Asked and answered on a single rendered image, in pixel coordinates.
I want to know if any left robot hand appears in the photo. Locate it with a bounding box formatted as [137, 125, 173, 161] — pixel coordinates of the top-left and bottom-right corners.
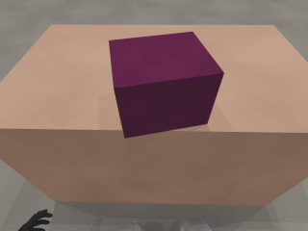
[18, 209, 53, 231]

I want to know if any robot left thigh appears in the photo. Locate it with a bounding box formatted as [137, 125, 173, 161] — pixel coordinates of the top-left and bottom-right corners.
[114, 221, 144, 231]

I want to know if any robot right thigh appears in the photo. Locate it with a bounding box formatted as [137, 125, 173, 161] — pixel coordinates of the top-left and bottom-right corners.
[180, 218, 212, 231]

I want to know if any carton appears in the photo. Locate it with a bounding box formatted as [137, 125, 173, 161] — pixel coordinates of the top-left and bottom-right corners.
[109, 32, 224, 139]

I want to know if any pedestal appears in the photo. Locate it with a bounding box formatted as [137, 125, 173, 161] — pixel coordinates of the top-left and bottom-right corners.
[0, 24, 308, 207]

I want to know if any robot thigh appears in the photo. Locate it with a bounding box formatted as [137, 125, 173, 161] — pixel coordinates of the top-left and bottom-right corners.
[180, 218, 212, 231]
[114, 221, 144, 231]

